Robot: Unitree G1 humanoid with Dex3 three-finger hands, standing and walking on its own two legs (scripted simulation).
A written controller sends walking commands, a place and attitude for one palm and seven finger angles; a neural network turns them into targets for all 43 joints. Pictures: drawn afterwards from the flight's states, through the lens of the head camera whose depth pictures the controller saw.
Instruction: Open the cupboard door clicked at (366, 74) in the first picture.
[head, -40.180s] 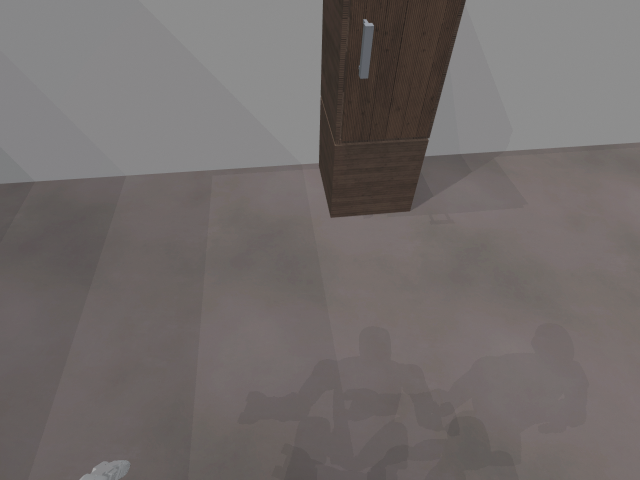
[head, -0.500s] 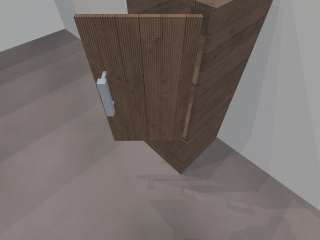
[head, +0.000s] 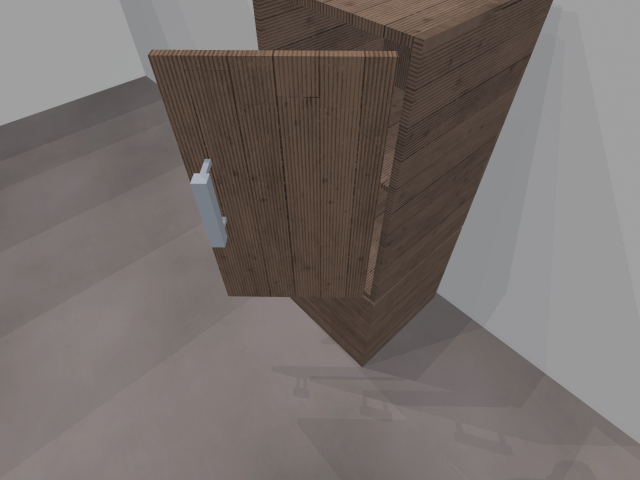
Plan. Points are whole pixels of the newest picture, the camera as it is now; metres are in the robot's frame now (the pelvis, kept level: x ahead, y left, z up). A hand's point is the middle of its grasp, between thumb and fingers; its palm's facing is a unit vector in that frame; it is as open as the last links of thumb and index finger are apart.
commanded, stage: raise the hand with hooked fingers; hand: left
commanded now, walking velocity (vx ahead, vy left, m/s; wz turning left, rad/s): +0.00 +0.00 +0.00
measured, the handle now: (213, 204) +0.55 +0.23 +0.00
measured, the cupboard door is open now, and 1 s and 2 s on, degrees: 46 46 46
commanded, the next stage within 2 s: none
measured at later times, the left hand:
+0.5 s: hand out of the picture +0.12 +0.18 -0.07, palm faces +0.01 -1.00 +0.04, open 8.7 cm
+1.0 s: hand (107, 441) +0.16 +0.26 -0.01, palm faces +0.13 -0.99 -0.10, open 11.7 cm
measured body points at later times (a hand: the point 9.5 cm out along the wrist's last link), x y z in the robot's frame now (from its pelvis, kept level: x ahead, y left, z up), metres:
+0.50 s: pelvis -0.08 +0.01 -0.07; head -0.03 +0.02 +0.37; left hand +0.11 +0.24 -0.06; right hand +0.17 -0.23 -0.10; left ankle -0.05 +0.13 -0.74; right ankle -0.04 -0.09 -0.74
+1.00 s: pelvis -0.08 +0.03 -0.07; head -0.02 +0.04 +0.38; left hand +0.15 +0.31 +0.00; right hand +0.06 -0.21 -0.16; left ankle -0.05 +0.13 -0.74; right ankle -0.04 -0.08 -0.74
